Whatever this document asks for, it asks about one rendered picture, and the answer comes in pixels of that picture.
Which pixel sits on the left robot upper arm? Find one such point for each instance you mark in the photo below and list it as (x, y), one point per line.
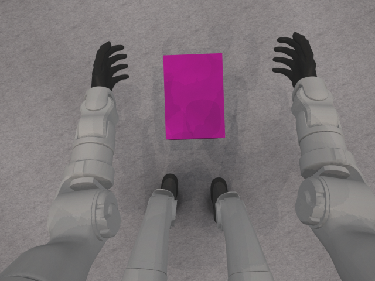
(80, 222)

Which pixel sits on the robot shin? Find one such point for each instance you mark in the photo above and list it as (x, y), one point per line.
(161, 191)
(229, 194)

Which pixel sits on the right robot forearm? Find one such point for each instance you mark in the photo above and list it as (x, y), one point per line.
(320, 135)

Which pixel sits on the robot left hand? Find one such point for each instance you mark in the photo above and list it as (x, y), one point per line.
(102, 71)

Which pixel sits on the robot right shin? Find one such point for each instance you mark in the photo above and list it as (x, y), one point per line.
(229, 194)

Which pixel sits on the carton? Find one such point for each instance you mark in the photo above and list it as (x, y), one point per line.
(194, 96)

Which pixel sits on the robot right hand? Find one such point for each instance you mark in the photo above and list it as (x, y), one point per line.
(302, 65)

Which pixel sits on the right robot upper arm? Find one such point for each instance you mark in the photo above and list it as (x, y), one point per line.
(341, 213)

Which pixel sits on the robot left shin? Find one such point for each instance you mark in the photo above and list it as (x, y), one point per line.
(161, 191)

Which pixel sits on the left robot forearm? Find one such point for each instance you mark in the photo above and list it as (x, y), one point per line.
(91, 164)

